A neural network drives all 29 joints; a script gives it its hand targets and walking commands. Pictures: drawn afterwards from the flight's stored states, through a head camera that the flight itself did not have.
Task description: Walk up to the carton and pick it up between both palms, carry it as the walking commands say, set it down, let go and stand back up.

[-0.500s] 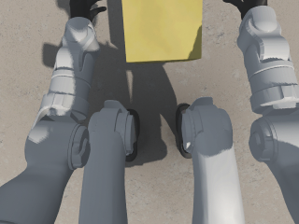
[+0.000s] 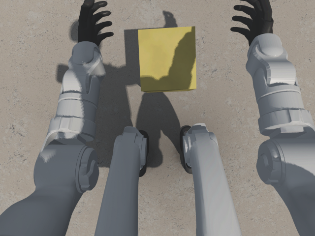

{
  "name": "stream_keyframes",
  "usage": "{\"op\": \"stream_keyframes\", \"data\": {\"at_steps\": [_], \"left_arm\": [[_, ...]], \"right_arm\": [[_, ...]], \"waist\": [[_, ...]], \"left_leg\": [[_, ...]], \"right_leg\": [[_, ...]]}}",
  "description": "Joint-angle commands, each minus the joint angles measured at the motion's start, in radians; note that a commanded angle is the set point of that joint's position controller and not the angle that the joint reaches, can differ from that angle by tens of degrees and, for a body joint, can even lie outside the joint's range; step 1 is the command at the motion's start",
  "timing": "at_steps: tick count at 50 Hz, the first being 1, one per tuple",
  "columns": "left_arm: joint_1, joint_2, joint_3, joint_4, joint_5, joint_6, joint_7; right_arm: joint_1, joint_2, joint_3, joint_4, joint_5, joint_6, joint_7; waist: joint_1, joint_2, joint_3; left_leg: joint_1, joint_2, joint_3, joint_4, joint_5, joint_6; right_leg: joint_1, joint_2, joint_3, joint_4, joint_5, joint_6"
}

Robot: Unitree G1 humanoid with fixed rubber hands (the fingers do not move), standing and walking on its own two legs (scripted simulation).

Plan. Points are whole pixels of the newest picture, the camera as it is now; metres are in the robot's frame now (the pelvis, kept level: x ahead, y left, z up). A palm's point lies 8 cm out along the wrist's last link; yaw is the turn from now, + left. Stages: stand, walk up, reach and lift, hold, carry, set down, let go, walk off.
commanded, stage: set down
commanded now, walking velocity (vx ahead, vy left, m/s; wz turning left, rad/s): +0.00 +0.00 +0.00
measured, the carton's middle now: (167, 65) +0.51 -0.02 -0.44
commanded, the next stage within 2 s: let go in 0.46 s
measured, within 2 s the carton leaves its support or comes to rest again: neither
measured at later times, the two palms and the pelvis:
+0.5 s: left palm (45, 13) +0.51 +0.15 +0.01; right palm (303, 3) +0.50 -0.20 +0.00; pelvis +0.06 +0.01 +0.13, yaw -1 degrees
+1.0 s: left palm out of the picture +0.38 +0.21 +0.10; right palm out of the picture +0.36 -0.23 +0.10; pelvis +0.11 +0.01 +0.20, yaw -2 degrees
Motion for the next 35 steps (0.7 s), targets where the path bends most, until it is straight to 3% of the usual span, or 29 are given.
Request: {"op": "stream_keyframes", "data": {"at_steps": [1, 4, 6, 10, 13, 21, 26, 30, 32, 35], "left_arm": [[-0.190, 0.098, 0.018, -0.163, 0.021, -0.042, -0.010], [-0.154, 0.069, 0.028, -0.130, 0.044, -0.061, -0.026], [-0.070, 0.033, 0.034, -0.139, 0.054, -0.089, -0.038], [-0.006, 0.010, 0.072, -0.061, 0.114, -0.125, -0.061], [0.007, -0.011, 0.086, -0.054, 0.139, -0.145, -0.064], [0.088, -0.091, 0.108, -0.012, 0.200, -0.184, -0.061], [0.155, -0.099, 0.101, -0.062, 0.238, -0.202, -0.055], [0.267, -0.060, 0.064, -0.149, 0.250, -0.194, -0.063], [0.373, -0.045, 0.040, -0.211, 0.251, -0.180, -0.067], [0.507, -0.033, 0.007, -0.302, 0.242, -0.166, -0.081]], "right_arm": [[-0.222, -0.111, -0.024, -0.157, -0.015, -0.045, 0.016], [-0.176, -0.079, -0.034, -0.115, -0.029, -0.067, 0.034], [-0.095, -0.052, -0.037, -0.132, -0.048, -0.095, 0.046], [-0.046, -0.009, -0.074, -0.063, -0.098, -0.127, 0.062], [-0.027, 0.005, -0.105, -0.042, -0.128, -0.151, 0.075], [0.069, 0.040, -0.179, 0.033, -0.206, -0.204, 0.104], [0.144, 0.034, -0.191, -0.034, -0.235, -0.226, 0.107], [0.264, 0.029, -0.178, -0.151, -0.257, -0.214, 0.095], [0.377, 0.027, -0.152, -0.229, -0.268, -0.201, 0.099], [0.517, 0.028, -0.101, -0.322, -0.255, -0.187, 0.114]], "waist": [[0.017, -0.052, -1.601], [0.017, -0.047, -1.482], [0.013, -0.062, -1.486], [0.020, -0.066, -1.323], [0.018, -0.045, -1.264], [0.003, -0.011, -1.172], [-0.003, -0.017, -1.305], [-0.011, -0.009, -1.485], [-0.013, -0.001, -1.526], [-0.003, -0.002, -1.416]], "left_leg": [[0.435, -0.051, 0.070, -0.223, 0.256, -0.002], [0.429, -0.042, 0.062, -0.304, 0.245, -0.008], [0.462, -0.050, 0.055, -0.344, 0.366, -0.008], [0.410, -0.040, 0.050, -0.451, 0.311, -0.009], [0.491, -0.029, 0.035, -0.522, 0.338, -0.020], [0.630, -0.008, 0.003, -0.647, 0.475, -0.052], [0.701, -0.013, -0.002, -0.667, 0.598, -0.064], [0.798, -0.022, 0.001, -0.684, 0.689, -0.057], [0.893, -0.022, 0.003, -0.708, 0.727, -0.054], [0.963, -0.015, -0.005, -0.762, 0.697, -0.041]], "right_leg": [[0.840, 0.023, -0.027, -0.241, 0.368, 0.047], [0.806, 0.012, -0.024, -0.323, 0.351, 0.049], [0.871, 0.010, -0.009, -0.364, 0.507, 0.050], [0.877, -0.006, 0.013, -0.469, 0.477, 0.056], [0.830, -0.005, 0.002, -0.542, 0.452, 0.056], [0.818, -0.003, -0.025, -0.659, 0.543, 0.053], [0.969, 0.000, -0.017, -0.681, 0.711, 0.053], [1.157, -0.002, -0.010, -0.680, 0.868, 0.061], [1.231, 0.000, -0.012, -0.703, 0.895, 0.061], [1.258, -0.004, -0.003, -0.759, 0.839, 0.054]]}}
